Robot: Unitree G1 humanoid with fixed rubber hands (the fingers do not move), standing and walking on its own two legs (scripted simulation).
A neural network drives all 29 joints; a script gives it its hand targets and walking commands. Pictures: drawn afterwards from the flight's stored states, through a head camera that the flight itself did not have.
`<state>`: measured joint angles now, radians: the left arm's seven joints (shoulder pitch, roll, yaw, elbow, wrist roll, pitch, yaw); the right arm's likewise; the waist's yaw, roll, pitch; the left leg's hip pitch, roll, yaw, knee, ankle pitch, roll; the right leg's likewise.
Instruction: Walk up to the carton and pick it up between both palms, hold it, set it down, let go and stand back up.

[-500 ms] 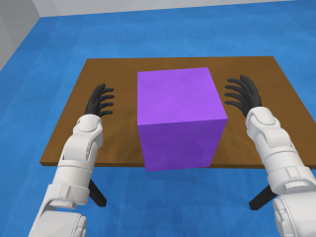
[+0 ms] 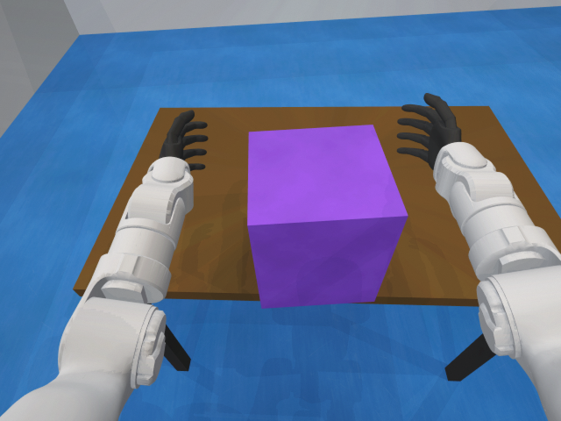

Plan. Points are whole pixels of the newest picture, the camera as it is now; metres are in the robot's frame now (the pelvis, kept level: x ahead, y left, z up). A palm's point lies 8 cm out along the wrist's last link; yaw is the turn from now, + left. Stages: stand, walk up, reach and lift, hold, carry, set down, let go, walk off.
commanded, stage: reach and lift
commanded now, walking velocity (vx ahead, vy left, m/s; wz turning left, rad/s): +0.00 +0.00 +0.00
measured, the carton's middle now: (314, 220) +0.44 -0.02 +0.00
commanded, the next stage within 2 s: none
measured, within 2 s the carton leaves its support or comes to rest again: neither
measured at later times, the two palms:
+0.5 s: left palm (175, 220) +0.41 +0.21 +0.05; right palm (426, 199) +0.43 -0.19 +0.07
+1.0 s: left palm (203, 210) +0.43 +0.17 +0.05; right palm (416, 198) +0.45 -0.19 +0.05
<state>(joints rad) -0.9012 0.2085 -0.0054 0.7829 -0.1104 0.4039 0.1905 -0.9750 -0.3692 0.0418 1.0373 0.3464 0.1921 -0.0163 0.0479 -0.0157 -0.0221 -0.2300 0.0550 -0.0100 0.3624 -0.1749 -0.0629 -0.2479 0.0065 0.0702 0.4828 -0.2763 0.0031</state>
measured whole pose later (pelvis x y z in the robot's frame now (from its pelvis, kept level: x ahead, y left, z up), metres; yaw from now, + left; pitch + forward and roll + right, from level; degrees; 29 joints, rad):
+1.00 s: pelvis +0.01 +0.01 -0.01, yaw -1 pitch +20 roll -1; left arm -0.89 0.09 0.00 1.27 -0.18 -0.27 0.14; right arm -0.93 -0.32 0.08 1.35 0.34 -0.26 0.01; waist 0.09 0.04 -0.22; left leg -0.65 0.10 -0.01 0.51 -0.20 -0.06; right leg -0.60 0.05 0.06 0.48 -0.23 0.01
